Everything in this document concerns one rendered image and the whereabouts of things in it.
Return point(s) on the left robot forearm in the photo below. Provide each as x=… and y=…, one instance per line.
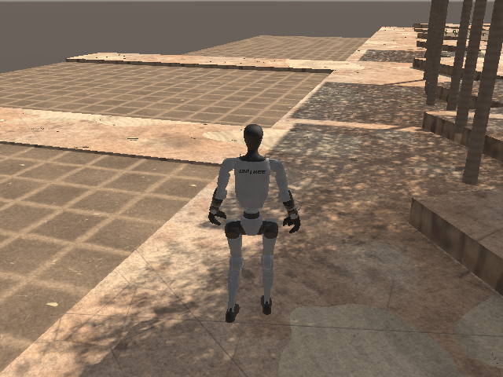
x=215, y=204

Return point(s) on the robot right upper arm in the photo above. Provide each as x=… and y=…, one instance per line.
x=281, y=179

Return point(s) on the right robot forearm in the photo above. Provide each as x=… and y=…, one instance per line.
x=291, y=208

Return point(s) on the robot right hand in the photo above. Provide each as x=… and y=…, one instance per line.
x=290, y=221

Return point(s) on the left robot thigh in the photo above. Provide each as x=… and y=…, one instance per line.
x=234, y=237

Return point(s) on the right robot shin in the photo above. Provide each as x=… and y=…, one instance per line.
x=268, y=278

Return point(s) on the robot left upper arm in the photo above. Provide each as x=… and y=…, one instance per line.
x=228, y=164

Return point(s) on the robot left hand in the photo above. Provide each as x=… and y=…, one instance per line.
x=212, y=217

